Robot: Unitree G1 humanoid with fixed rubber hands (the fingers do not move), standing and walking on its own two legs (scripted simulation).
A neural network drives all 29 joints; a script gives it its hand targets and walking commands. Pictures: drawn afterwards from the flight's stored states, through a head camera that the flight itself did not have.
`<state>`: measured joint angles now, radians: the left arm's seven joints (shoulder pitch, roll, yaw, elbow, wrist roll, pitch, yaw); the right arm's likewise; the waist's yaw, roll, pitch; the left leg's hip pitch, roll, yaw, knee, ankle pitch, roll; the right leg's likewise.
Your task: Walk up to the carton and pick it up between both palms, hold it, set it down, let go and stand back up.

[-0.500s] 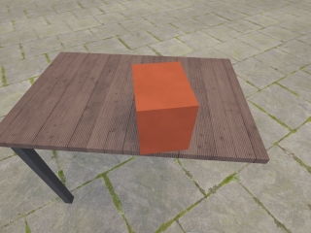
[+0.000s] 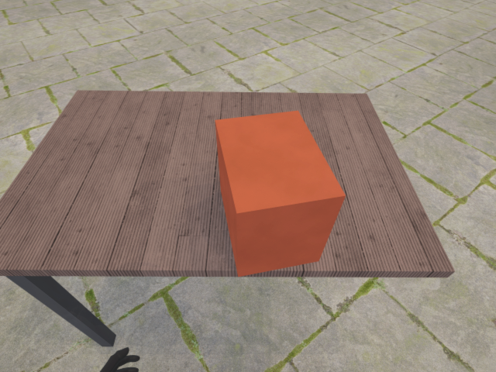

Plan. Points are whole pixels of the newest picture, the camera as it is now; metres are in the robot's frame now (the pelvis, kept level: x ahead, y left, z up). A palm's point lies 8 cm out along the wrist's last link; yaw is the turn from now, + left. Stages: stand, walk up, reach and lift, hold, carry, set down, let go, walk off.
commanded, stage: walk up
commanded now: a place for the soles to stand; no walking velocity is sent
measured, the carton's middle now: (268, 192) +0.43 -0.02 +0.04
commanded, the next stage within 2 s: reach and lift in 1.58 s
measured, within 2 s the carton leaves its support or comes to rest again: neither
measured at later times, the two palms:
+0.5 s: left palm out of the picture +0.11 +0.26 -0.10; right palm out of the picture +0.11 -0.25 -0.08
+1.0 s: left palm out of the picture +0.11 +0.22 -0.10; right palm out of the picture +0.06 -0.29 -0.10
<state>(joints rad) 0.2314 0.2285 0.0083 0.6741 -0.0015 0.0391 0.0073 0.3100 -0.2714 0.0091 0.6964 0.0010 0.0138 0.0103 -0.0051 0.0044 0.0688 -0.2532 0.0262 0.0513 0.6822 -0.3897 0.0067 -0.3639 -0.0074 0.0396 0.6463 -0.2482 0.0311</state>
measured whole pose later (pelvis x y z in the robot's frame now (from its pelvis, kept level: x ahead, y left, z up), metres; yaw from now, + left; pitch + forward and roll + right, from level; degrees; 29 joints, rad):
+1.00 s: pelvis +0.01 -0.02 +0.01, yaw -4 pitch -2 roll +1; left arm 0.26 0.24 0.01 0.80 0.00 0.02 -0.02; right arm 0.36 -0.28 -0.01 0.70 -0.01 0.01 0.01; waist 0.00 0.00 0.04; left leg -0.15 0.06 0.11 0.53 -0.35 -0.03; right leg -0.33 0.03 0.09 0.57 -0.22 0.00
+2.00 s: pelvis +0.01 -0.03 +0.01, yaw -2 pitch -4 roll +0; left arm 0.15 0.16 0.03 0.39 0.05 0.39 0.04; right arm 0.18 -0.24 -0.07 0.67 -0.02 -0.08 0.06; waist -0.01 -0.01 0.13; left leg -0.15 0.07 0.05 0.59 -0.36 -0.04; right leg -0.29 0.01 0.00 0.59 -0.23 -0.01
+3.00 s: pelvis +0.03 -0.02 +0.03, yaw -1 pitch -5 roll +0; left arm 0.43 0.00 -0.12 0.06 0.03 0.05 0.23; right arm 0.38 -0.29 -0.01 0.31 0.23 -0.18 0.15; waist 0.04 -0.01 0.05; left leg 0.01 0.05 0.05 0.33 -0.26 -0.03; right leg -0.12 0.01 0.01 0.34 -0.13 -0.01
